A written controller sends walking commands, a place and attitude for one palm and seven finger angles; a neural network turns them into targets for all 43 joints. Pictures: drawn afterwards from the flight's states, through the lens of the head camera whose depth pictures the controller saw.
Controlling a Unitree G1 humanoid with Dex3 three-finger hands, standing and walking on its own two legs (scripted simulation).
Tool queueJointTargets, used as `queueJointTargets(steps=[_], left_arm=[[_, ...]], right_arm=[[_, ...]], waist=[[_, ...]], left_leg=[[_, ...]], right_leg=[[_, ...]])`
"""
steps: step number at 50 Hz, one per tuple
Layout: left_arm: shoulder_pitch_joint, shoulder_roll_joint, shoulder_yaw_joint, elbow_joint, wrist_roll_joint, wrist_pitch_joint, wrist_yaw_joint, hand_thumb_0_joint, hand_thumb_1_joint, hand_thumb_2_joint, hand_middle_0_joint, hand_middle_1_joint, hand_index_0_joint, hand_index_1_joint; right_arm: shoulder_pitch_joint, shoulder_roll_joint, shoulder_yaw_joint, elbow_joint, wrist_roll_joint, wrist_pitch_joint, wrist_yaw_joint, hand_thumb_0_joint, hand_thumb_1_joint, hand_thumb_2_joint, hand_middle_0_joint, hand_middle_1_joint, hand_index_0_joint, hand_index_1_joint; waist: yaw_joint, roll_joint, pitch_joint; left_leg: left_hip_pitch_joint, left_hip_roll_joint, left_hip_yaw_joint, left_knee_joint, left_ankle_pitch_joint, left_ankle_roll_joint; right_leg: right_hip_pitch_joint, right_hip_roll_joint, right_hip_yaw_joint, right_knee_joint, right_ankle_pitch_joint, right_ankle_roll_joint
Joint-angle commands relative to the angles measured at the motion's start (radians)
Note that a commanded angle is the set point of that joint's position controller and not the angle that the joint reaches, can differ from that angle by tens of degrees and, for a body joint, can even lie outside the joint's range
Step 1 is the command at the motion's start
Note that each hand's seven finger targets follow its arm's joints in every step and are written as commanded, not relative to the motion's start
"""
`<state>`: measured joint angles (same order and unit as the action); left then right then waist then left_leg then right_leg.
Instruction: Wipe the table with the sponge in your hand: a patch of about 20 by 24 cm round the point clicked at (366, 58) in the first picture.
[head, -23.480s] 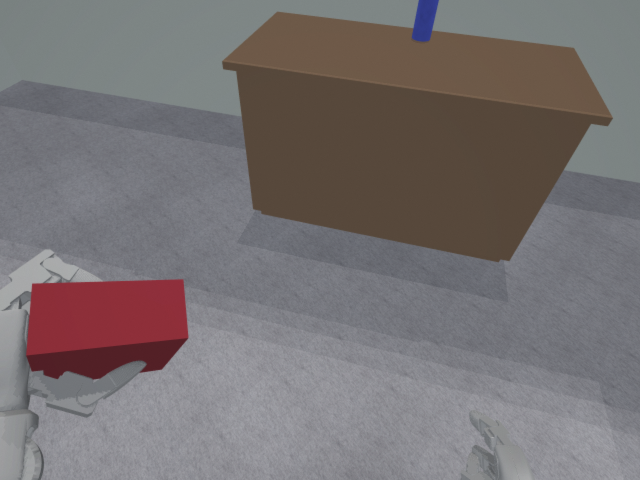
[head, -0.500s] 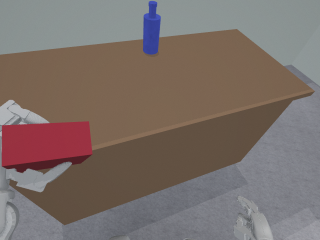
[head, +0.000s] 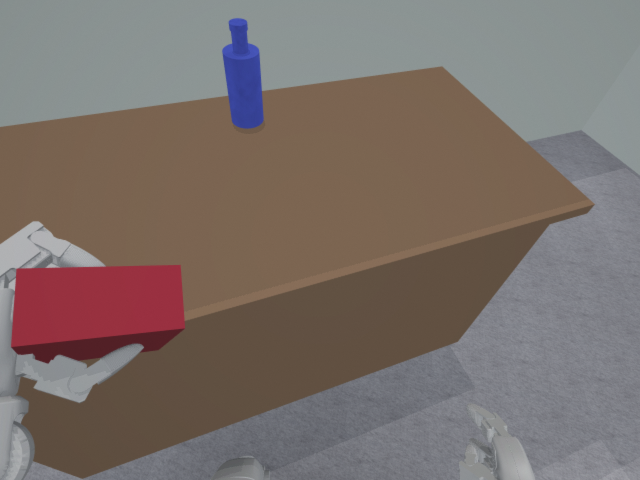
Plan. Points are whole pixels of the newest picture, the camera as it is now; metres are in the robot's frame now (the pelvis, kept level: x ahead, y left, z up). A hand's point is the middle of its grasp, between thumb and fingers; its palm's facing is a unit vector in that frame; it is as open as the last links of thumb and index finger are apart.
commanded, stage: shuffle to correct the standing spot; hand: left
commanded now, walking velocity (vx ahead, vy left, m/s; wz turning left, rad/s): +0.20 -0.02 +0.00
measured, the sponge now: (124, 316) +0.23 +0.21 +0.14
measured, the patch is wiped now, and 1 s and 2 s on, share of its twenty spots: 0.00 0.00 0.00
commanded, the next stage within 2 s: come to a stop and stand still in 0.76 s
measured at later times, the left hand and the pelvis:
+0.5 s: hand (192, 253) +0.28 +0.15 +0.18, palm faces +0.37 -0.83 -0.41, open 10.0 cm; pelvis +0.07 -0.08 +0.01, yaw +0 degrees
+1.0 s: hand (146, 222) +0.31 +0.20 +0.18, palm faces +0.36 -0.84 -0.40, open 10.0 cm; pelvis +0.10 -0.03 +0.01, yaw +0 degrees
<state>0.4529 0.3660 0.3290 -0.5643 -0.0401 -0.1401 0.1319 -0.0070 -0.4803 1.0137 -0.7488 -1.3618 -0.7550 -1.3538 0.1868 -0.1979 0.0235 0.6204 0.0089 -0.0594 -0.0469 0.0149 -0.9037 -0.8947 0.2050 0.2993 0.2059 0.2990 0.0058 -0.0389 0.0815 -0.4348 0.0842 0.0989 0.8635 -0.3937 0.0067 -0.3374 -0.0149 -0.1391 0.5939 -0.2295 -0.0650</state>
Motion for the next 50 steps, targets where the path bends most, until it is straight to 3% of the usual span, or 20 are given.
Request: queueJointTargets(steps=[1, 2, 3, 4, 6, 9, 13, 14, 15, 16, 18, 21, 24, 32, 38, 41, 43, 45, 47, 50], left_arm=[[-0.084, 0.229, 0.193, -0.323, -0.029, -0.110, 0.061, 0.000, 0.100, 1.300, -1.200, -1.600, -1.200, -1.600], [-0.087, 0.205, 0.187, -0.334, -0.028, -0.121, 0.062, 0.000, 0.100, 1.300, -1.200, -1.600, -1.200, -1.600], [-0.105, 0.197, 0.185, -0.331, -0.019, -0.131, 0.065, 0.000, 0.100, 1.300, -1.200, -1.600, -1.200, -1.600], [-0.091, 0.214, 0.192, -0.267, -0.005, -0.134, 0.060, 0.000, 0.100, 1.300, -1.200, -1.600, -1.200, -1.600], [-0.096, 0.224, 0.199, -0.213, -0.007, -0.122, 0.039, 0.000, 0.100, 1.300, -1.200, -1.600, -1.200, -1.600], [-0.014, 0.144, 0.146, -0.131, -0.010, -0.105, 0.028, 0.000, 0.100, 1.300, -1.200, -1.600, -1.200, -1.600], [-0.039, 0.130, 0.111, -0.077, -0.004, -0.081, 0.028, 0.000, 0.100, 1.300, -1.200, -1.600, -1.200, -1.600], [-0.084, 0.146, 0.110, -0.068, 0.003, -0.078, 0.031, 0.000, 0.100, 1.300, -1.200, -1.600, -1.200, -1.600], [-0.124, 0.175, 0.122, -0.064, 0.013, -0.076, 0.036, 0.000, 0.100, 1.300, -1.200, -1.600, -1.200, -1.600], [-0.165, 0.200, 0.124, -0.075, 0.011, -0.073, 0.041, 0.000, 0.100, 1.300, -1.200, -1.600, -1.200, -1.600], [-0.225, 0.192, 0.108, -0.126, 0.003, -0.089, 0.025, 0.000, 0.100, 1.300, -1.200, -1.600, -1.200, -1.600], [-0.156, 0.264, 0.196, -0.185, 0.002, -0.119, 0.030, 0.000, 0.100, 1.300, -1.200, -1.600, -1.200, -1.600], [-0.086, 0.231, 0.203, -0.194, -0.012, -0.135, 0.037, 0.000, 0.100, 1.300, -1.200, -1.600, -1.200, -1.600], [0.055, 0.159, 0.156, -0.092, -0.022, -0.117, 0.041, 0.000, 0.100, 1.300, -1.200, -1.600, -1.200, -1.600], [-0.081, 0.186, 0.123, -0.123, -0.010, -0.113, 0.034, 0.000, 0.100, 1.300, -1.200, -1.600, -1.200, -1.600], [-0.086, 0.225, 0.148, -0.168, -0.013, -0.108, 0.038, 0.000, 0.100, 1.300, -1.200, -1.600, -1.200, -1.600], [-0.080, 0.204, 0.137, -0.200, -0.014, -0.111, 0.040, 0.000, 0.100, 1.300, -1.200, -1.600, -1.200, -1.600], [-0.054, 0.200, 0.147, -0.225, -0.018, -0.111, 0.042, 0.000, 0.100, 1.300, -1.200, -1.600, -1.200, -1.600], [-0.019, 0.209, 0.162, -0.258, -0.016, -0.114, 0.042, 0.000, 0.100, 1.300, -1.200, -1.600, -1.200, -1.600], [-0.043, 0.180, 0.145, -0.227, -0.012, -0.105, 0.035, 0.000, 0.100, 1.300, -1.200, -1.600, -1.200, -1.600]], right_arm=[[-0.070, -0.105, -0.059, -0.172, -0.008, -0.077, -0.032, 0.000, -0.900, -0.900, 0.200, 0.300, 0.200, 0.300], [-0.056, -0.122, -0.062, -0.183, -0.009, -0.079, -0.032, 0.000, -0.900, -0.900, 0.200, 0.300, 0.200, 0.300], [-0.054, -0.129, -0.059, -0.188, -0.005, -0.081, -0.024, 0.000, -0.900, -0.900, 0.200, 0.300, 0.200, 0.300], [-0.058, -0.102, -0.051, -0.180, -0.005, -0.087, -0.020, 0.000, -0.900, -0.900, 0.200, 0.300, 0.200, 0.300], [-0.054, -0.091, -0.050, -0.166, -0.002, -0.092, -0.016, 0.000, -0.900, -0.900, 0.200, 0.300, 0.200, 0.300], [-0.017, -0.118, -0.066, -0.154, 0.009, -0.091, -0.002, 0.000, -0.900, -0.900, 0.200, 0.300, 0.200, 0.300], [-0.029, -0.123, -0.058, -0.168, 0.014, -0.092, -0.002, 0.000, -0.900, -0.900, 0.200, 0.300, 0.200, 0.300], [-0.045, -0.115, -0.052, -0.168, 0.010, -0.090, -0.003, 0.000, -0.900, -0.900, 0.200, 0.300, 0.200, 0.300], [-0.040, -0.099, -0.052, -0.167, 0.007, -0.086, -0.004, 0.000, -0.900, -0.900, 0.200, 0.300, 0.200, 0.300], [-0.059, -0.088, -0.043, -0.178, 0.009, -0.090, -0.006, 0.000, -0.900, -0.900, 0.200, 0.300, 0.200, 0.300], [-0.076, -0.126, -0.063, -0.167, 0.013, -0.101, -0.001, 0.000, -0.900, -0.900, 0.200, 0.300, 0.200, 0.300], [-0.108, -0.105, -0.036, -0.136, 0.000, -0.075, 0.001, 0.000, -0.900, -0.900, 0.200, 0.300, 0.200, 0.300], [-0.098, -0.090, -0.036, -0.147, -0.007, -0.074, -0.003, 0.000, -0.900, -0.900, 0.200, 0.300, 0.200, 0.300], [-0.054, -0.103, -0.062, -0.171, 0.005, -0.094, 0.005, 0.000, -0.900, -0.900, 0.200, 0.300, 0.200, 0.300], [-0.074, -0.163, -0.088, -0.183, 0.015, -0.076, 0.007, 0.000, -0.900, -0.900, 0.200, 0.300, 0.200, 0.300], [-0.093, -0.144, -0.071, -0.180, 0.007, -0.060, 0.011, 0.000, -0.900, -0.900, 0.200, 0.300, 0.200, 0.300], [-0.096, -0.138, -0.068, -0.193, 0.005, -0.059, 0.014, 0.000, -0.900, -0.900, 0.200, 0.300, 0.200, 0.300], [-0.093, -0.132, -0.060, -0.197, 0.003, -0.061, 0.010, 0.000, -0.900, -0.900, 0.200, 0.300, 0.200, 0.300], [-0.099, -0.129, -0.049, -0.200, 0.000, -0.066, -0.002, 0.000, -0.900, -0.900, 0.200, 0.300, 0.200, 0.300], [-0.077, -0.119, -0.045, -0.187, -0.009, -0.077, -0.007, 0.000, -0.900, -0.900, 0.200, 0.300, 0.200, 0.300]], waist=[[-0.004, 0.149, -0.227], [-0.006, 0.310, -0.231], [-0.006, 0.497, -0.189], [-0.016, 0.388, -0.141], [-0.022, 0.318, -0.124], [-0.007, 0.252, -0.156], [0.001, 0.194, -0.162], [0.003, 0.122, -0.162], [0.006, -0.084, -0.173], [0.004, -0.228, -0.146], [0.008, -0.185, -0.096], [0.010, 0.016, -0.106], [0.009, -0.006, -0.179], [0.023, -0.055, -0.212], [0.010, 0.009, -0.176], [0.000, 0.033, -0.165], [0.003, -0.011, -0.175], [0.006, 0.020, -0.187], [0.019, 0.147, -0.215], [0.016, 0.187, -0.191]], left_leg=[[0.341, -0.027, -0.010, -0.367, 0.064, 0.010], [0.384, 0.093, -0.239, -0.496, -0.077, 0.068], [0.433, 0.271, -0.531, -0.601, -0.047, 0.156], [0.387, 0.310, -0.579, -0.628, 0.087, 0.205], [0.343, 0.282, -0.478, -0.583, 0.148, 0.192], [0.311, 0.187, -0.197, -0.469, 0.394, 0.142], [0.168, 0.130, -0.061, -0.352, 0.233, 0.072], [0.075, 0.098, -0.026, -0.256, 0.116, 0.052], [-0.054, 0.011, 0.021, -0.033, -0.013, 0.024], [-0.198, -0.071, 0.010, 0.154, -0.143, 0.002], [-0.201, -0.026, -0.124, 0.318, -0.096, -0.002], [-0.164, 0.010, -0.130, 0.242, 0.015, -0.010], [-0.070, -0.017, -0.075, 0.044, 0.098, -0.008], [0.136, -0.064, -0.008, -0.341, 0.168, 0.019], [0.201, 0.016, -0.094, -0.351, 0.357, 0.051], [0.159, -0.025, -0.075, -0.285, 0.305, 0.029], [0.162, -0.026, -0.089, -0.303, 0.297, 0.025], [0.226, 0.004, -0.123, -0.372, 0.387, 0.031], [0.292, 0.096, -0.230, -0.473, 0.554, 0.049], [0.291, 0.137, -0.240, -0.538, 0.587, 0.022]], right_leg=[[-0.033, -0.165, 0.183, -0.119, -0.295, -0.059], [-0.112, -0.081, 0.139, 0.057, -0.297, -0.011], [-0.267, 0.021, 0.064, 0.264, -0.317, 0.038], [-0.307, 0.023, 0.116, 0.409, -0.286, 0.038], [-0.313, -0.018, 0.131, 0.440, -0.243, 0.048], [-0.177, -0.012, 0.063, 0.197, -0.160, 0.064], [0.121, 0.051, -0.033, -0.110, 0.003, 0.072], [0.220, 0.016, 0.027, -0.146, -0.019, 0.054], [0.290, -0.115, 0.263, -0.208, -0.075, -0.015], [0.313, -0.294, 0.572, -0.302, -0.056, -0.112], [0.188, -0.347, 0.644, -0.401, -0.197, -0.139], [0.156, -0.320, 0.469, -0.334, -0.014, -0.145], [0.186, -0.272, 0.329, -0.336, 0.073, -0.102], [0.221, -0.270, 0.296, -0.250, 0.121, -0.033], [0.173, -0.196, 0.271, -0.155, 0.263, 0.048], [0.186, -0.249, 0.309, -0.163, 0.354, 0.016], [0.192, -0.253, 0.300, -0.159, 0.317, -0.001], [0.165, -0.181, 0.235, -0.126, 0.271, 0.015], [0.134, -0.072, 0.130, -0.042, 0.170, 0.054], [0.109, -0.023, 0.110, -0.032, -0.058, 0.062]])
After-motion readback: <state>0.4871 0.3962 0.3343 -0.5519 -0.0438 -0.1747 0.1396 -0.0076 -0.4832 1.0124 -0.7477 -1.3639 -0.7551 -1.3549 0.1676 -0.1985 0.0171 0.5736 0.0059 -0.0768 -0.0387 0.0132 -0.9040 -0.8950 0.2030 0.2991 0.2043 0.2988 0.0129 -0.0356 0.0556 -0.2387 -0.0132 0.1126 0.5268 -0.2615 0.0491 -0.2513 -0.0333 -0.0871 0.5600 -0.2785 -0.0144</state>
